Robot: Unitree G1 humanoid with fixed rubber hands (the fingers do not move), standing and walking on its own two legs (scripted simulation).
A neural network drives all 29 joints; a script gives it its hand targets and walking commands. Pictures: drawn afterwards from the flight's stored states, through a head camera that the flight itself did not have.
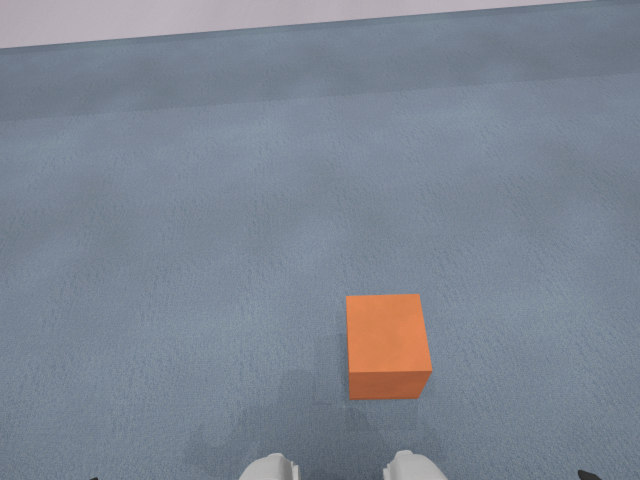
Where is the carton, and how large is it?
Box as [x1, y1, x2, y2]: [346, 294, 432, 399]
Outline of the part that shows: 418,294 346,296 347,350 350,399 418,397 432,370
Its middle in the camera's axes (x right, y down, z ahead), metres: +0.17 +0.30 +1.10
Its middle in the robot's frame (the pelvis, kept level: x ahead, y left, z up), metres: +0.51 -0.10 -0.60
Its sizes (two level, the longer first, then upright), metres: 0.210 0.200 0.250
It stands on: the floor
